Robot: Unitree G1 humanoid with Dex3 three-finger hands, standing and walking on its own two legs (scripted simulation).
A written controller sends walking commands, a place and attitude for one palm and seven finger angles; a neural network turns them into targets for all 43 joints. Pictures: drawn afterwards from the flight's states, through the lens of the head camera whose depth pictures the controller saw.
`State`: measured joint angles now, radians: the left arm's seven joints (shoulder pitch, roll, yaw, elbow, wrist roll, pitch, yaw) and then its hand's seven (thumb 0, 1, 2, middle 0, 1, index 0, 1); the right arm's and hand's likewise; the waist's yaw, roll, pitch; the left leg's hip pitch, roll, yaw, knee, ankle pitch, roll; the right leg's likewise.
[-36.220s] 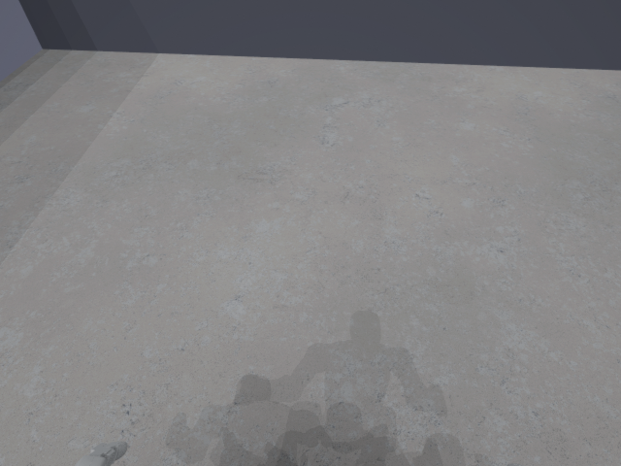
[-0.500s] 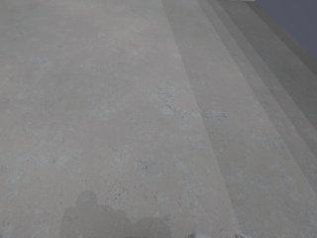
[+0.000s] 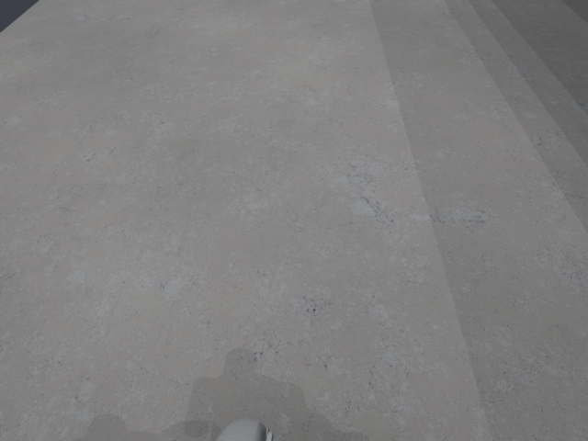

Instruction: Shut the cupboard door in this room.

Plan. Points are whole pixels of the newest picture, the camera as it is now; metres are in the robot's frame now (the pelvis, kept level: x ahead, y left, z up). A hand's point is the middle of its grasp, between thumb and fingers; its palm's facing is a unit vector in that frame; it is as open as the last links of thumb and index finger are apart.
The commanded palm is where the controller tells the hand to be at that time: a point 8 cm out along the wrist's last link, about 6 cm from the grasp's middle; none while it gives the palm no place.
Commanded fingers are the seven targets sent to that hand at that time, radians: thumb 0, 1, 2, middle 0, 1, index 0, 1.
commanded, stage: turn or walk to find it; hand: left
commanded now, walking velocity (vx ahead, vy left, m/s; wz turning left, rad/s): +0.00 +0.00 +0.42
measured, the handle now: out of the picture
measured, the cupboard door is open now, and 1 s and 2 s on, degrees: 90 90 90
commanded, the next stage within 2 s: none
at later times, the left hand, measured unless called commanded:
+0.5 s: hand out of the picture -0.02 +0.27 -0.18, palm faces +0.29 -0.93 -0.23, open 7.4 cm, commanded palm none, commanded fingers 0.00 0.90 0.90 -0.20 -0.30 -0.20 -0.30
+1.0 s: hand out of the picture +0.00 +0.21 -0.15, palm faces +0.44 -0.86 -0.27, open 7.4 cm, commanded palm none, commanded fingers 0.00 0.90 0.90 -0.20 -0.30 -0.20 -0.30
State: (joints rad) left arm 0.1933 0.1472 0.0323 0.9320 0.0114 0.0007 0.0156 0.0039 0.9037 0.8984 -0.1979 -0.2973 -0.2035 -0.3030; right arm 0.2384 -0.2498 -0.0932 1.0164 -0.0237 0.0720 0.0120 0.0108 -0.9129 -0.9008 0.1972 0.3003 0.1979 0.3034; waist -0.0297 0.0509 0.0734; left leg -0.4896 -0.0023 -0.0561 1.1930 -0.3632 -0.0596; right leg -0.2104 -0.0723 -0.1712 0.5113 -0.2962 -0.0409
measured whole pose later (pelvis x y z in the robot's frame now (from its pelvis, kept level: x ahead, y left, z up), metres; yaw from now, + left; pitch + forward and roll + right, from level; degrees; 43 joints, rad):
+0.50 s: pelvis -0.01 +0.05 +0.00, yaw +13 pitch +0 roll -2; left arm 0.22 0.26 0.07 1.00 0.01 0.06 0.00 0.01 0.91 0.90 -0.19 -0.30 -0.20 -0.30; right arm 0.12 -0.19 -0.03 0.96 -0.02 0.02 -0.01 0.01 -0.91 -0.90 0.20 0.30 0.20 0.30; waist 0.04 -0.02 0.07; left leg -0.21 -0.01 0.00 0.48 -0.27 0.04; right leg -0.44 -0.10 -0.06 1.06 -0.44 0.08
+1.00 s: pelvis +0.00 +0.00 +0.00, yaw +26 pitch -1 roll +2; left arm 0.18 0.15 0.04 0.93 0.02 0.00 0.02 0.00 0.90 0.90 -0.20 -0.30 -0.20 -0.30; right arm 0.22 -0.25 -0.09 1.01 -0.02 0.07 0.01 0.01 -0.91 -0.90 0.20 0.30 0.20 0.30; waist -0.02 0.04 0.08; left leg -0.46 0.01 -0.04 1.14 -0.40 -0.06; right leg -0.21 -0.09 -0.18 0.52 -0.29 -0.03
